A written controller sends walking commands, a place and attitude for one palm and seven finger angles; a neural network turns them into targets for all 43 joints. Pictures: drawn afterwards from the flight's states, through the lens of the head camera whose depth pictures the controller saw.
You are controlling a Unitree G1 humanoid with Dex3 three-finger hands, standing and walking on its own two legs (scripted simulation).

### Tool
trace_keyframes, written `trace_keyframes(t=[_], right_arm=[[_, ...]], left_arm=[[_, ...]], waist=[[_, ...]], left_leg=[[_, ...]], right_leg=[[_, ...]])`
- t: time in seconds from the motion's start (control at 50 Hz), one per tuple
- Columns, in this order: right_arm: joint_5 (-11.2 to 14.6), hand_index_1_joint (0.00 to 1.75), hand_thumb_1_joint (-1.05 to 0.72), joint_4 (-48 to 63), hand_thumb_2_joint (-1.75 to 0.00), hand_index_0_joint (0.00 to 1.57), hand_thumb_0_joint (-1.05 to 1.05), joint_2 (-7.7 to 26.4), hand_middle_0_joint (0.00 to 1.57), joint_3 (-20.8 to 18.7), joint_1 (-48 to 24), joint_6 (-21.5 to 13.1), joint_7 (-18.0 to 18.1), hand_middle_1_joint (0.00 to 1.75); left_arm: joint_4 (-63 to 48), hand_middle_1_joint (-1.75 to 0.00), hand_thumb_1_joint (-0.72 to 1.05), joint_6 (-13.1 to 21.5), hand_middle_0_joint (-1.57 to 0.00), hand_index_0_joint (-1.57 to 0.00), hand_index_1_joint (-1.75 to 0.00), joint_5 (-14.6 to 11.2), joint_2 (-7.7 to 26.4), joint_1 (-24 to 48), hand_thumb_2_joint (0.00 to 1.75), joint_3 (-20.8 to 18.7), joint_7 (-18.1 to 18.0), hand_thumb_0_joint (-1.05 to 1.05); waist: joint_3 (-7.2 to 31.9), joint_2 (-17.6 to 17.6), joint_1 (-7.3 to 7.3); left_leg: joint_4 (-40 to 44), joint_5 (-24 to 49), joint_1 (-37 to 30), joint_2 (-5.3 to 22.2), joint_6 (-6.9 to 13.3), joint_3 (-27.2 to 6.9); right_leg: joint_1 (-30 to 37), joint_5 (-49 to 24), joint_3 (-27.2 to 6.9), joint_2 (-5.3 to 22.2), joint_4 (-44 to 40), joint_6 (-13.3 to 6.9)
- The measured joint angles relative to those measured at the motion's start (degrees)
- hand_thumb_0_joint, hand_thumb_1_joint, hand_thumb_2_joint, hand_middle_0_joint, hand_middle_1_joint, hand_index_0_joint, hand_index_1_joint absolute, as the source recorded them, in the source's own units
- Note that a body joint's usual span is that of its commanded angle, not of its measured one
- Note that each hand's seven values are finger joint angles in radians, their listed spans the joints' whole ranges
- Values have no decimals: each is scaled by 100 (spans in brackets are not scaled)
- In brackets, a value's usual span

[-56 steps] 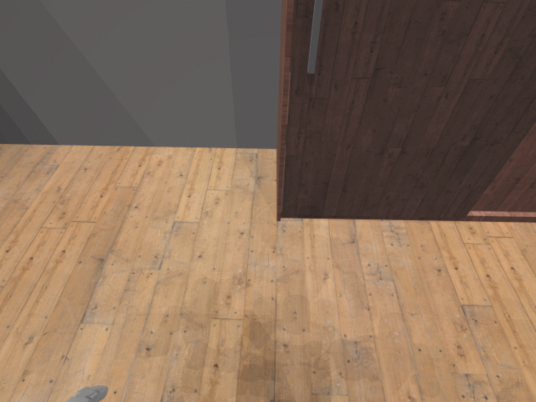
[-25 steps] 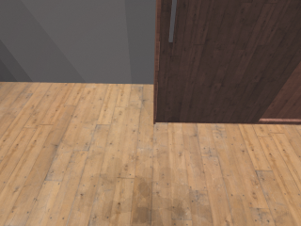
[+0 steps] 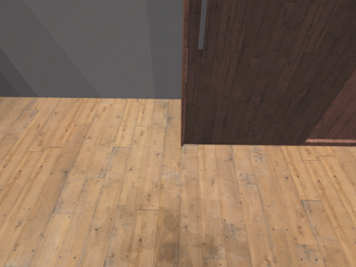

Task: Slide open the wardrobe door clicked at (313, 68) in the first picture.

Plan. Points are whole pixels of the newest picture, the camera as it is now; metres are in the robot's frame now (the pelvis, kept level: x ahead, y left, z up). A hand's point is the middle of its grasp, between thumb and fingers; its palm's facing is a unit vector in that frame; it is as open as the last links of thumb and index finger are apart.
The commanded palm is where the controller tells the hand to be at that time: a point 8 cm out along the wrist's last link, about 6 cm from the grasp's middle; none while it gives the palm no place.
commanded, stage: look at it before walking up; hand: left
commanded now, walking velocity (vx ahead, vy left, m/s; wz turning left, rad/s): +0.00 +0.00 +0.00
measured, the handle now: (203, 7) +1.03 -0.05 +0.17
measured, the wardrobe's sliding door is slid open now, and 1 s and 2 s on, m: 0.00 0.00 0.00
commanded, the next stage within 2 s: walk to a spot facing it in 0.42 s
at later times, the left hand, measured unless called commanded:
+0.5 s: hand out of the picture +0.08 +0.25 -0.15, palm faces -0.02 -0.94 -0.34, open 7.4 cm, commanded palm none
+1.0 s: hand out of the picture +0.05 +0.16 -0.17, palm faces -0.13 -0.96 -0.26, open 7.4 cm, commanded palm none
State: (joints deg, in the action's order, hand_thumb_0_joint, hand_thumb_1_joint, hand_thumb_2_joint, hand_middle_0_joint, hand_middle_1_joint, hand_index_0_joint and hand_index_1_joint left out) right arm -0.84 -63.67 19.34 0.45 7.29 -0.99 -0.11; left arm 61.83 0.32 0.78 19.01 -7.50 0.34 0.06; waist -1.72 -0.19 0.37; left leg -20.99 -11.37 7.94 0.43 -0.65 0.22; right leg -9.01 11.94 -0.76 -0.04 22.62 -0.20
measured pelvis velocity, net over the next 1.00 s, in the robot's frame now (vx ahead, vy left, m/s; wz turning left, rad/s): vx -0.01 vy -0.03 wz -0.20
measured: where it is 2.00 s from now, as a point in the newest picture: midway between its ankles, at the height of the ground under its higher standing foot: outside the picture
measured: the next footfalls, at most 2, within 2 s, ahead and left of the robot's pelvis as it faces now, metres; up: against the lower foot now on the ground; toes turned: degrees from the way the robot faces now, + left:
left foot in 1.44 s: +0.21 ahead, +0.08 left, +0.00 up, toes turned -24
right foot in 1.96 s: +0.26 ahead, -0.20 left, +0.00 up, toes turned -52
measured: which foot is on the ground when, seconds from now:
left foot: down 0.00-0.90, up 0.92-1.00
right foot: down 0.00-1.00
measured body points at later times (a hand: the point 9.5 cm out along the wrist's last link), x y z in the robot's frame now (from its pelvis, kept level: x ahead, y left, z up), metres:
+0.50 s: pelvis +0.01 +0.00 +0.00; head +0.02 +0.00 +0.45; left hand +0.08 +0.30 -0.13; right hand +0.09 -0.29 -0.13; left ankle +0.00 +0.13 -0.75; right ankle +0.00 -0.12 -0.75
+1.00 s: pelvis -0.01 -0.03 -0.02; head +0.01 -0.06 +0.43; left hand +0.06 +0.21 -0.15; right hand +0.01 -0.29 -0.18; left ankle -0.01 +0.12 -0.69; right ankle -0.01 -0.10 -0.75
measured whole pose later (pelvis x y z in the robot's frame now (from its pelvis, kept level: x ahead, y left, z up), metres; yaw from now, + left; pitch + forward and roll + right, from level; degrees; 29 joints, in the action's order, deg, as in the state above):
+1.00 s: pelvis -0.01 -0.03 -0.02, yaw -11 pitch -1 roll +1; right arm -1.4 -56.6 13.7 -2.5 9.4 3.2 0.0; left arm 53.8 -1.7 1.2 10.3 -16.1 -2.2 0.4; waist -5.3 -2.8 -1.9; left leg -60.1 -23.4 24.8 3.8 -2.7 1.3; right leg -17.1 17.4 1.3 -2.8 35.4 -4.3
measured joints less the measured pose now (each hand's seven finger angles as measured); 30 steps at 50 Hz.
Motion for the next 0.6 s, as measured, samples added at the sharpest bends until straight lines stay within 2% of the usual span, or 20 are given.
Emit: trace_keyframes(t=[0.6], right_arm=[[6, 30, -91, 17, -90, 21, 0, 9, 20, 0, -134, 4, 31, 30]], left_arm=[[11, -30, 90, -22, -20, -21, -30, 0, 47, -11, 90, -31, -10, 0]], waist=[[-56, 28, -71]], left_leg=[[107, -16, -129, -2, 13, 31]], right_leg=[[126, -8, -30, 3, -129, 19]])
